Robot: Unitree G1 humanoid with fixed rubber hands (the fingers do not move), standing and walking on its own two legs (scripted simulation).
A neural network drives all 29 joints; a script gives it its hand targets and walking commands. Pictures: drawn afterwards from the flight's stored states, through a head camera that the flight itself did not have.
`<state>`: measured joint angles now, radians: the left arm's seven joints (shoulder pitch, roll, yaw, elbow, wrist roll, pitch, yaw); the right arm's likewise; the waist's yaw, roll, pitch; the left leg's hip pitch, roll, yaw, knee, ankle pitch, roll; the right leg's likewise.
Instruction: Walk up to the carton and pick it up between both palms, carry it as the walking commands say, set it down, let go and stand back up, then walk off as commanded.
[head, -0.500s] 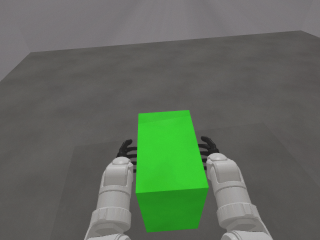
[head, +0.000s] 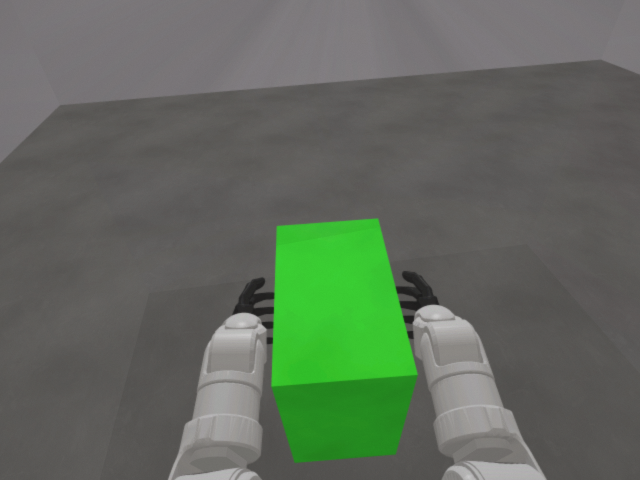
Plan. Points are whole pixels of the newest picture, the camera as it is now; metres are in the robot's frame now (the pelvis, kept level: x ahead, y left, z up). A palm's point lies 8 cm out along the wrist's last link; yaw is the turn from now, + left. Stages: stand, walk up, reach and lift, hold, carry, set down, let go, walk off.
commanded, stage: carry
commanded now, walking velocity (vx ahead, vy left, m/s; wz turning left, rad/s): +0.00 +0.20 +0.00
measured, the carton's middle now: (336, 340) +0.33 +0.00 -0.01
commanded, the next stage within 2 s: none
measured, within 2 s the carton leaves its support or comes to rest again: neither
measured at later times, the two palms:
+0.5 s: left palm (209, 326) +0.30 +0.18 +0.06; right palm (392, 330) +0.28 -0.07 +0.07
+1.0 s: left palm (229, 356) +0.24 +0.13 +0.09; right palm (442, 390) +0.19 -0.11 +0.08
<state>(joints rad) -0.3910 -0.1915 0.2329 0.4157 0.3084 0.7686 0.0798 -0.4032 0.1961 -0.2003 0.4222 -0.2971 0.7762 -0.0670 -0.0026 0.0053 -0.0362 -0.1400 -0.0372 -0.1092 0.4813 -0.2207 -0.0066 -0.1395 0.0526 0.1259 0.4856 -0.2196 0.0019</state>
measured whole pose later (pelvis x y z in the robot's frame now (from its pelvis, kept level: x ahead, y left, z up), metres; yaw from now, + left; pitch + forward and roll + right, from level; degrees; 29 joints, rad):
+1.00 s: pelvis -0.06 +0.07 -0.01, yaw -11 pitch +2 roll -1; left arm -0.31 -0.17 0.07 -0.13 0.11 1.26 0.20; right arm -0.30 0.16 -0.06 -0.14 -0.12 1.26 -0.16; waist 0.00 0.03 -0.11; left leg -0.43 0.08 0.23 0.54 -0.15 0.07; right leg -0.35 -0.04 -0.12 0.65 -0.40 -0.02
